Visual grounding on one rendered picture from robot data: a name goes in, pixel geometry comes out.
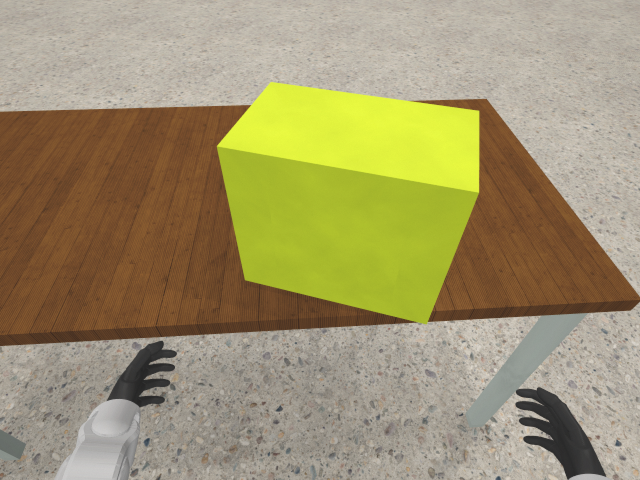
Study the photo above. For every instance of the carton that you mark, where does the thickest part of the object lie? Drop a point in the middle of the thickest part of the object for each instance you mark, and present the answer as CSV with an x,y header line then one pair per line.
x,y
350,198

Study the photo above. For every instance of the robot right hand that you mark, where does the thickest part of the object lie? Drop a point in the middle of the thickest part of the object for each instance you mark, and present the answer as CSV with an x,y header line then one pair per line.
x,y
570,445

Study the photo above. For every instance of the table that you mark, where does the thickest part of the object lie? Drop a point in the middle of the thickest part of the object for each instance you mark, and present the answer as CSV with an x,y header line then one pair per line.
x,y
115,224

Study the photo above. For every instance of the robot left hand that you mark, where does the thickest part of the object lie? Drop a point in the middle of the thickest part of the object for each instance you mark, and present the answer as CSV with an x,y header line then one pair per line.
x,y
131,383

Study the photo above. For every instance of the left robot forearm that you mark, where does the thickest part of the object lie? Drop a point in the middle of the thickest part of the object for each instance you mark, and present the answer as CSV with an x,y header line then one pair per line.
x,y
106,443

